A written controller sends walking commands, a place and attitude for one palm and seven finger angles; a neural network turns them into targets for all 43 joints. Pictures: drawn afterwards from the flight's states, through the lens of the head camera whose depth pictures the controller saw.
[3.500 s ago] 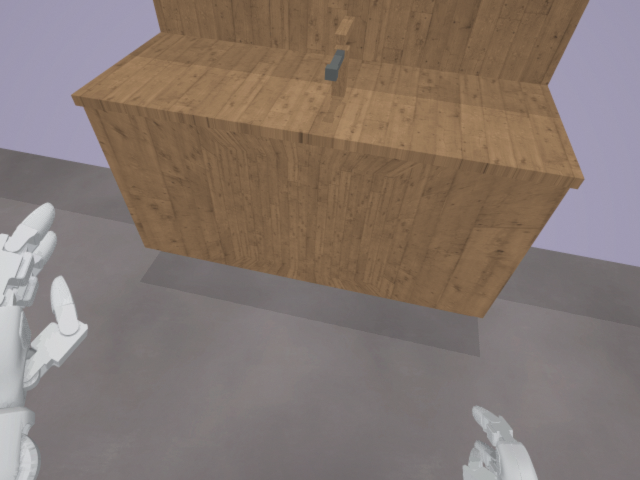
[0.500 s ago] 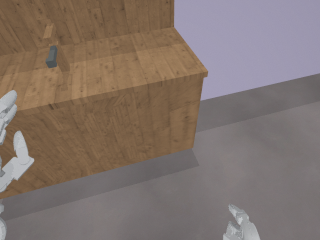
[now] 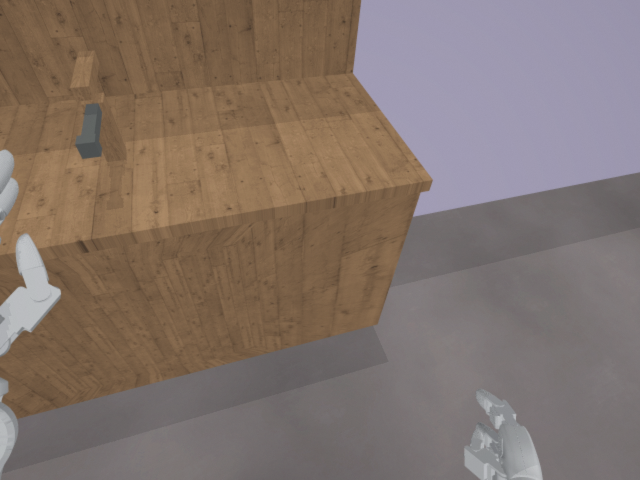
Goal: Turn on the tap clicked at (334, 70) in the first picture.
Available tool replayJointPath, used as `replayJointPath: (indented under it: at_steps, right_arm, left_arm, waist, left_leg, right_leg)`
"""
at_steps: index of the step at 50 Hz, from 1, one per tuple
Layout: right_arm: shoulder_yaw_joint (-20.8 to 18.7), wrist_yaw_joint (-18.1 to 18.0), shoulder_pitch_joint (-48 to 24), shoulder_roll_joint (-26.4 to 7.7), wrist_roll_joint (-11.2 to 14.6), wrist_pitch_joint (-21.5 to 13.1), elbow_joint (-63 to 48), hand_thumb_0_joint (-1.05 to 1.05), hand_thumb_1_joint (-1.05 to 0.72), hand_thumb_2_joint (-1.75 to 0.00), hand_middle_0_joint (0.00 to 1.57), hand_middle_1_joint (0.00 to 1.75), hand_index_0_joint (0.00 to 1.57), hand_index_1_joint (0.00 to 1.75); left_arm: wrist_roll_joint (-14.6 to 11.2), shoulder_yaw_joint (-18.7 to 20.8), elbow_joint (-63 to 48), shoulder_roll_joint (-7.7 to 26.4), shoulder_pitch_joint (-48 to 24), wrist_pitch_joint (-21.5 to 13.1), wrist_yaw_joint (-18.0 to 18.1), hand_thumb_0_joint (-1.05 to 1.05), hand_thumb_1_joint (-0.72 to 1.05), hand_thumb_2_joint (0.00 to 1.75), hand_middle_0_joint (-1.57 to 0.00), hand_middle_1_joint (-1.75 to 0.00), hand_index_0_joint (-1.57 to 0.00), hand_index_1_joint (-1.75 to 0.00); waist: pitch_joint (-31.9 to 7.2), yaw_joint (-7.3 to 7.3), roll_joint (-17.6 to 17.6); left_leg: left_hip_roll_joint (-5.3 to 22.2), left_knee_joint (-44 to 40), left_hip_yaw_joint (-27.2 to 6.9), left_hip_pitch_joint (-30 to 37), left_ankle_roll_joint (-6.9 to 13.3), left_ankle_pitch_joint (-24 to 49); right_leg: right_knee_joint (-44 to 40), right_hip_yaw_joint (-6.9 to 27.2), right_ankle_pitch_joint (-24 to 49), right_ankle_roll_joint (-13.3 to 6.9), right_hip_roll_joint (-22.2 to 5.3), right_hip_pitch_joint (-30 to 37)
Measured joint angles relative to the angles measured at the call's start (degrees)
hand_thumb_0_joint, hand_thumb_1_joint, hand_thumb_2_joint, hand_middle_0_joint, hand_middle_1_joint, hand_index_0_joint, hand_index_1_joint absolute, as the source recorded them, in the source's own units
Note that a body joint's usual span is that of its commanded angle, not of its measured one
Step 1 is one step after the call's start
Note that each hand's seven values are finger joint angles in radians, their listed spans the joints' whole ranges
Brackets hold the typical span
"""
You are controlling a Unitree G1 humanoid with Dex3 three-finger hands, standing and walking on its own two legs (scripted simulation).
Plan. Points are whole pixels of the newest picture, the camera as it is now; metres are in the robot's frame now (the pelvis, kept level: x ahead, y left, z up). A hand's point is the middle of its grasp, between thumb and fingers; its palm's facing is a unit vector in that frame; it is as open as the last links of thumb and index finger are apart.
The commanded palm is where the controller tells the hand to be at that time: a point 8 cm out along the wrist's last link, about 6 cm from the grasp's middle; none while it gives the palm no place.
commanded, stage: take the last steps up to it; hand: left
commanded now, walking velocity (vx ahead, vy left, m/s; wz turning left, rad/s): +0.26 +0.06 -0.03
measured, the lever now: (89, 146) +0.57 +0.41 +0.08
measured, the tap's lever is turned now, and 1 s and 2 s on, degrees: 0 0 0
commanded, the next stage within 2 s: come to a stop and stand still in 0.54 s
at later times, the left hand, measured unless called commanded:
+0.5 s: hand (120, 229) +0.31 +0.22 +0.18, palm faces +0.37 -0.83 -0.42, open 7.4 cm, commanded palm +0.25 +0.28 +0.19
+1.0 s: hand (139, 206) +0.34 +0.22 +0.18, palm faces +0.39 -0.81 -0.43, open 7.4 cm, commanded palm +0.29 +0.26 +0.19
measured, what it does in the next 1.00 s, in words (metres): walks ahead: right foot, then left foot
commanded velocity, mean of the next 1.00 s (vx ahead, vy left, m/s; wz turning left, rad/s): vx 0.09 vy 0.04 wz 0.00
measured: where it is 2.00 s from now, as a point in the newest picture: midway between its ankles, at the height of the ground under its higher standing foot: outside the picture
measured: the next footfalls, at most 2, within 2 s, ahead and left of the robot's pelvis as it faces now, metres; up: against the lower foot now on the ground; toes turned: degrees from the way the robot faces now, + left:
right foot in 0.24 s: +0.12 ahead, -0.11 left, +0.00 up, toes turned -9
left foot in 0.56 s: +0.20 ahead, +0.13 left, +0.00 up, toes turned +8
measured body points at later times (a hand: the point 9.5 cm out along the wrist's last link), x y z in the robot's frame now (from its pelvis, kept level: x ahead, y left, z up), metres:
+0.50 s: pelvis +0.09 +0.00 +0.01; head +0.12 +0.00 +0.46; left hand +0.28 +0.27 +0.21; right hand +0.24 -0.27 -0.08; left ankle +0.14 +0.13 -0.69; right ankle +0.08 -0.11 -0.72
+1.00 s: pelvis +0.13 -0.02 +0.01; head +0.15 -0.04 +0.46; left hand +0.32 +0.26 +0.21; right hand +0.30 -0.21 -0.10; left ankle +0.15 +0.12 -0.71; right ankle +0.15 -0.09 -0.72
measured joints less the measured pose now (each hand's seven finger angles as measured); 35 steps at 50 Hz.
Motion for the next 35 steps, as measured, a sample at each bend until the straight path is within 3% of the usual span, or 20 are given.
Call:
replayJointPath:
  at_steps: [3,10,12,14,16,19,23,28,30,32,35]
  right_arm:
    - [1.79,0.69,0.21,2.34,0.02,-0.81,0.09,0.01,-0.91,-0.90,0.20,0.30,0.20,0.30]
    - [3.92,0.37,3.35,3.60,-0.35,-1.57,1.15,0.01,-0.91,-0.90,0.20,0.30,0.20,0.30]
    - [4.01,0.03,3.98,3.03,-0.32,-1.09,1.57,0.01,-0.90,-0.90,0.20,0.30,0.20,0.30]
    - [3.56,-0.07,3.61,1.53,-0.31,-0.18,2.84,0.01,-0.90,-0.90,0.21,0.30,0.20,0.30]
    - [2.87,0.33,2.81,0.02,-0.32,0.66,4.57,0.01,-0.90,-0.90,0.21,0.30,0.20,0.30]
    - [2.12,0.46,1.91,-2.07,-0.27,1.54,5.20,0.01,-0.91,-0.90,0.20,0.30,0.20,0.30]
    - [0.73,0.11,1.51,-3.45,-0.49,1.84,2.85,0.01,-0.91,-0.90,0.20,0.30,0.20,0.30]
    - [-1.08,-0.49,2.35,-5.01,-0.54,1.47,-0.90,0.01,-0.91,-0.90,0.20,0.30,0.20,0.30]
    - [-1.71,-0.87,1.88,-4.03,-0.17,1.51,-1.02,0.01,-0.91,-0.90,0.20,0.30,0.20,0.30]
    - [-1.40,-0.96,1.23,-2.72,-0.32,1.22,-0.75,0.01,-0.91,-0.90,0.20,0.30,0.20,0.30]
    - [0.14,0.03,0.65,-0.44,-0.26,0.50,-0.23,0.01,-0.91,-0.90,0.20,0.30,0.20,0.30]
  left_arm:
    - [-0.29,-0.13,-1.47,-0.85,1.51,0.85,-0.43,0.01,0.89,0.90,-0.21,-0.30,-0.21,-0.30]
    - [-0.08,-1.27,-3.29,-1.33,6.22,0.99,-0.69,0.01,0.89,0.90,-0.21,-0.30,-0.21,-0.30]
    - [0.17,-0.98,-1.85,-0.87,5.60,1.59,-0.52,0.01,0.89,0.90,-0.21,-0.30,-0.21,-0.30]
    - [0.43,-1.49,0.25,-1.85,3.93,2.11,-0.53,0.01,0.89,0.90,-0.21,-0.30,-0.22,-0.30]
    - [0.13,-2.28,2.02,-3.31,2.38,2.73,-0.64,0.01,0.89,0.90,-0.21,-0.30,-0.22,-0.30]
    - [0.17,-3.09,2.74,-5.02,2.27,2.72,-0.60,0.01,0.89,0.90,-0.21,-0.30,-0.22,-0.30]
    - [0.45,-3.18,-0.88,-3.94,5.02,1.69,-0.59,0.01,0.89,0.90,-0.21,-0.30,-0.22,-0.30]
    - [0.13,-1.91,-7.05,-1.30,7.88,0.63,-0.05,0.01,0.89,0.90,-0.21,-0.30,-0.22,-0.30]
    - [-0.10,-0.73,-6.91,0.22,6.46,0.18,0.20,0.01,0.89,0.90,-0.21,-0.30,-0.22,-0.30]
    - [-0.23,-0.03,-4.59,0.71,4.03,0.02,0.17,0.01,0.89,0.90,-0.21,-0.30,-0.22,-0.30]
    - [-0.48,0.11,-2.49,0.15,2.00,0.98,-0.12,0.01,0.89,0.90,-0.21,-0.30,-0.22,-0.30]
  waist:
    - [-0.71,-0.24,0.75]
    - [-0.95,1.37,3.98]
    - [-1.04,1.80,4.63]
    - [-0.84,2.11,6.16]
    - [-0.53,2.47,5.78]
    - [0.09,1.58,4.69]
    - [1.20,-0.07,2.21]
    - [1.45,-0.15,1.43]
    - [1.41,0.40,-0.31]
    - [0.87,0.61,-0.32]
    - [-0.04,0.15,0.81]
  left_leg:
    - [0.45,-2.30,0.12,1.12,-0.15,0.47]
    - [1.30,-3.78,-0.25,3.55,-1.46,-0.89]
    - [1.48,-0.59,-0.63,2.95,-2.08,-3.16]
    - [1.71,6.61,-2.49,0.75,-1.74,-9.22]
    - [-0.16,18.11,-5.07,-3.03,-2.33,-11.78]
    - [-0.97,27.15,-6.35,-7.26,-3.20,-10.21]
    - [0.25,15.85,-4.92,-6.46,-3.07,-7.24]
    - [0.27,-3.25,-2.86,0.81,-2.53,0.99]
    - [-0.72,-2.03,-1.66,1.18,-0.99,1.39]
    - [-0.59,-0.48,-1.45,0.89,-0.49,-0.32]
    - [-0.08,-2.14,-2.29,1.45,-0.70,0.01]
  right_leg:
    - [-0.41,-1.40,3.77,0.49,-0.36,-4.17]
    - [-23.81,-5.00,7.60,1.28,0.35,1.30]
    - [-30.27,-5.56,11.62,0.04,1.09,4.62]
    - [-28.99,-6.13,13.84,-2.42,1.67,4.70]
    - [-28.34,-5.79,12.23,-3.02,1.22,5.24]
    - [-31.28,-5.55,12.45,-2.36,0.69,7.61]
    - [-34.38,-5.36,13.13,-1.83,-0.11,10.03]
    - [-30.93,-4.81,9.67,-0.10,-0.12,10.89]
    - [-25.03,-3.04,5.53,0.30,-1.15,9.26]
    - [-14.28,-1.15,-0.10,0.16,0.15,5.41]
    - [-5.82,-1.04,0.89,0.53,1.74,0.81]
